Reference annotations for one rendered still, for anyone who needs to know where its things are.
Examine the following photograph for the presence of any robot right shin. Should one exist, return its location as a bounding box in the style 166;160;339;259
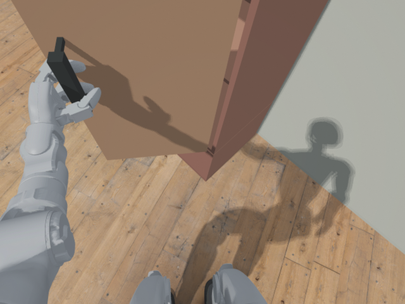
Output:
212;263;233;304

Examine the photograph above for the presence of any robot shin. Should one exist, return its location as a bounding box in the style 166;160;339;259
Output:
212;263;233;304
148;270;162;277

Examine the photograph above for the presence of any cupboard door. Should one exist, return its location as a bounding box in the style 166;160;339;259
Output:
11;0;242;160

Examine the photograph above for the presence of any left robot forearm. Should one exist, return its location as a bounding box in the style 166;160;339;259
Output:
0;123;68;221

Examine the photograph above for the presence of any left robot hand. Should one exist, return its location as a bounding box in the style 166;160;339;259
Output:
28;59;101;131

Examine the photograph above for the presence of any handle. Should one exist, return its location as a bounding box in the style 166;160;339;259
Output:
47;37;87;103

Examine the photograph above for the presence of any robot left upper arm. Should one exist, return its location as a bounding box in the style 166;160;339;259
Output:
0;210;75;304

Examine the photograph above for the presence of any robot left shin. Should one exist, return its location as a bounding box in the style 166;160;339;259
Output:
148;270;162;277

